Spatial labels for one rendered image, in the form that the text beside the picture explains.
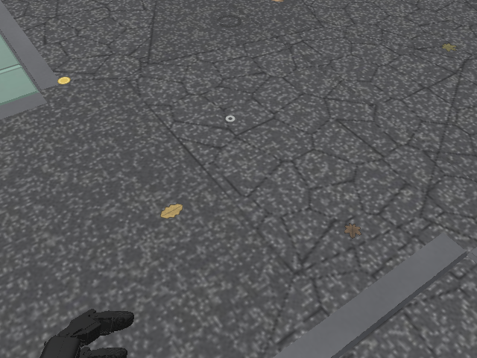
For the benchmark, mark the left robot hand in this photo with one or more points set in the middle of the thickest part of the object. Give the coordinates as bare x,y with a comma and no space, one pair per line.
85,329

